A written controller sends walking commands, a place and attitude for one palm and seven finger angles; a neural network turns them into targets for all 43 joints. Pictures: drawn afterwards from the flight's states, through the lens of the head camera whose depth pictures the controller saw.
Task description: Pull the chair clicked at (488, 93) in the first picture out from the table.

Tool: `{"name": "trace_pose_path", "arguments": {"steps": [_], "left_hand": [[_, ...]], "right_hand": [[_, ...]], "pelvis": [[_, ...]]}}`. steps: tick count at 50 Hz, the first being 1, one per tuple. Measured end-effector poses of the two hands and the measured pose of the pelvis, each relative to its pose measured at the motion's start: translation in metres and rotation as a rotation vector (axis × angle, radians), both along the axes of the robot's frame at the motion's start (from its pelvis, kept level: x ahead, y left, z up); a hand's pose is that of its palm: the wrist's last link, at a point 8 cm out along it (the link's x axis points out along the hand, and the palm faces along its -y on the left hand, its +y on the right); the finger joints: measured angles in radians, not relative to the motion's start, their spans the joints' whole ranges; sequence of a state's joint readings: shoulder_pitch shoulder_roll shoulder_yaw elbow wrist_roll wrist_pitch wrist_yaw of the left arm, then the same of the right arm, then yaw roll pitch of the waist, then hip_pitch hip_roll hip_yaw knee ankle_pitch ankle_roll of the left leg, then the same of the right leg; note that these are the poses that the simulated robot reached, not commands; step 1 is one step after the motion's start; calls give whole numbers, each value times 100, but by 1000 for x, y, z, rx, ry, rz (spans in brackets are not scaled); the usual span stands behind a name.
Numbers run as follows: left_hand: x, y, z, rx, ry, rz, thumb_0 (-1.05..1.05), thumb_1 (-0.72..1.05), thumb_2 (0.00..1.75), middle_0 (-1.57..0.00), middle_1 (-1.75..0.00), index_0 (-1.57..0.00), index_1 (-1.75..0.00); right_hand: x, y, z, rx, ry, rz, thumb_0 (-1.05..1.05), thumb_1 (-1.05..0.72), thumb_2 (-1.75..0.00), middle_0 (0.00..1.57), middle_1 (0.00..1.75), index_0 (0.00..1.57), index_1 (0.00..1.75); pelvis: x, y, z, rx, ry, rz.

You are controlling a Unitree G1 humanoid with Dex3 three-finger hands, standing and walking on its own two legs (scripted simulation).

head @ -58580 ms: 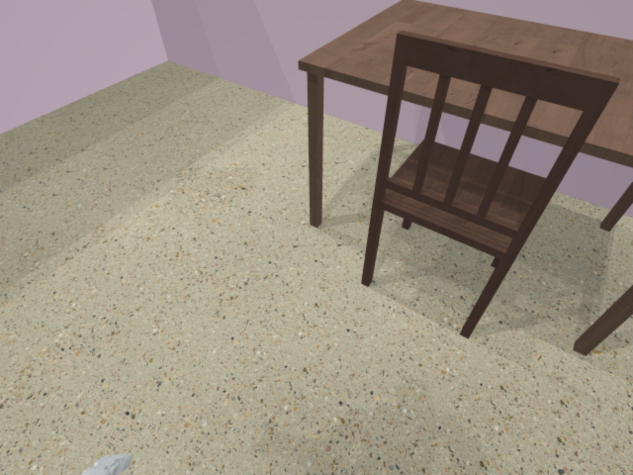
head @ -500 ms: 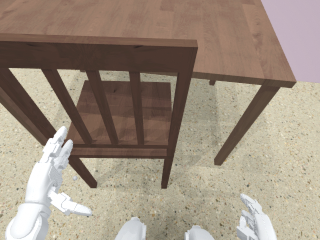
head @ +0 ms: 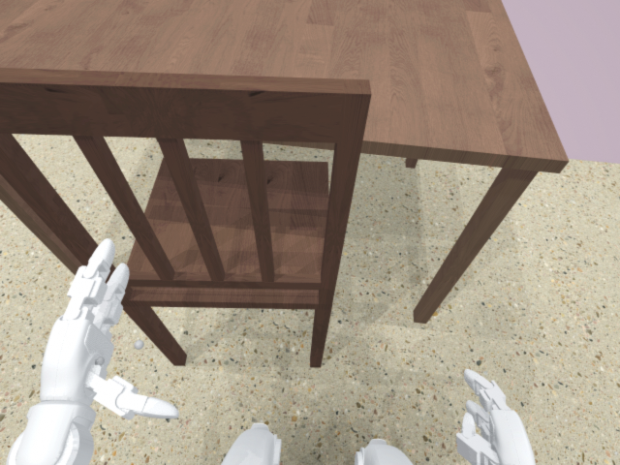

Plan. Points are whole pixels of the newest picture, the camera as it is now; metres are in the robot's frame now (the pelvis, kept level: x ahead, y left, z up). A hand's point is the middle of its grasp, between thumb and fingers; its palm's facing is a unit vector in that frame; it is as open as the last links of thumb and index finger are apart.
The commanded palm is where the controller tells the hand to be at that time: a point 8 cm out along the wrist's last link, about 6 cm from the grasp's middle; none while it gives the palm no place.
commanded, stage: aim the fingers beside a spindle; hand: left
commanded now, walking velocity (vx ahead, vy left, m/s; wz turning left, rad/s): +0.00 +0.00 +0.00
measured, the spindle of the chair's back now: (199, 221) +0.44 +0.19 +0.02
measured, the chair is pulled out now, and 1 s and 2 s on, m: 0.04 0.04 0.04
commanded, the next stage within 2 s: none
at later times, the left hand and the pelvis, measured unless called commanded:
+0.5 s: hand (172, 341) +0.26 +0.18 +0.02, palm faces +0.01 -1.00 -0.04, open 16.9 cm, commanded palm +0.24 +0.24 +0.03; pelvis +0.00 -0.01 -0.01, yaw +0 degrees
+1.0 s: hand (194, 325) +0.28 +0.16 +0.02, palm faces +0.01 -1.00 -0.04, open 16.9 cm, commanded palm +0.26 +0.22 +0.01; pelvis -0.01 +0.00 -0.03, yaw -1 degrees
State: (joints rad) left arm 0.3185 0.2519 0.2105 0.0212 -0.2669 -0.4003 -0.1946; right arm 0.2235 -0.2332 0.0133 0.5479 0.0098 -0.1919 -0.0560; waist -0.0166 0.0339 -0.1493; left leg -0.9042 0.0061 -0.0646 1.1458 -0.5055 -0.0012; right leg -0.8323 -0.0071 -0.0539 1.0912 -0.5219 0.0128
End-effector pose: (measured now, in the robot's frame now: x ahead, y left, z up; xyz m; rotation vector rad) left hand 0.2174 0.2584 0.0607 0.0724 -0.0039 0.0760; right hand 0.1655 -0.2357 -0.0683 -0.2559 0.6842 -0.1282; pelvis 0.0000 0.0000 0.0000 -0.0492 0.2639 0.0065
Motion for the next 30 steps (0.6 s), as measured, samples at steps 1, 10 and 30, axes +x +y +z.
{"name": "trace_pose_path", "arguments": {"steps": [1,10,30], "left_hand": [[1,1,1,5,-14,7,-1,-49,30,-7,-8,-6,-9],[8,-15,-28,-37,107,-68,-1,-50,30,-6,-8,-6,-8],[24,-25,-34,-35,44,-58,-1,-49,30,-6,-8,-6,-8]], "right_hand": [[1,0,-1,1,1,5,2,-91,-90,20,30,21,30],[0,-8,-8,-2,11,-4,2,-90,-90,20,30,21,30],[-10,-14,-23,-13,64,-24,2,-91,-90,20,30,21,30]], "pelvis": [[0,-1,-1,0,2,2],[-2,-4,-5,3,14,0],[-2,-5,-14,7,44,-12]]}}
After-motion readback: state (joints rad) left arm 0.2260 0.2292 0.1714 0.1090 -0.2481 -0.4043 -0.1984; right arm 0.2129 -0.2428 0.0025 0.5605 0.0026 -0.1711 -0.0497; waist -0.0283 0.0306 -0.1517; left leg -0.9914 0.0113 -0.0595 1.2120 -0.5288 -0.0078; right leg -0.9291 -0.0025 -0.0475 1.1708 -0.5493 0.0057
